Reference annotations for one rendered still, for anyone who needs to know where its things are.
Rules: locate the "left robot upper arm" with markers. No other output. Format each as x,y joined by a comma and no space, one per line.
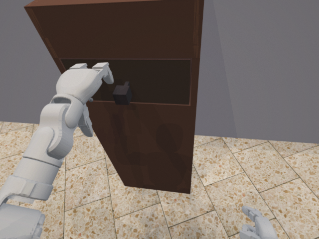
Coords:
18,222

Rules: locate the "left robot hand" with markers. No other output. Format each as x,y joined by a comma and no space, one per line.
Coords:
82,83

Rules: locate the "right robot hand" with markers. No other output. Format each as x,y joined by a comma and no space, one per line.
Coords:
263,227

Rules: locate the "cabinet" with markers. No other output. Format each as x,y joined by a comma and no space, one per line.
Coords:
149,144

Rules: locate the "robot left forearm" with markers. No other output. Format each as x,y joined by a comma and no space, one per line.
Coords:
50,143

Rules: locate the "handle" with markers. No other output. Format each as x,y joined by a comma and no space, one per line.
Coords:
122,94

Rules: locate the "drawer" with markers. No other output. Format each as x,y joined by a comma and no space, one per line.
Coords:
152,80

